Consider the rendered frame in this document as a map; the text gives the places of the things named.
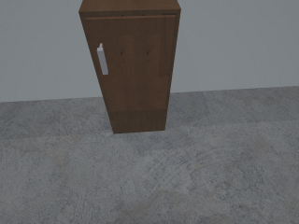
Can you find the cupboard door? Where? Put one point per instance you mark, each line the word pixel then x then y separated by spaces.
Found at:
pixel 138 52

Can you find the handle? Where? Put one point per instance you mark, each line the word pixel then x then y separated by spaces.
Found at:
pixel 102 59

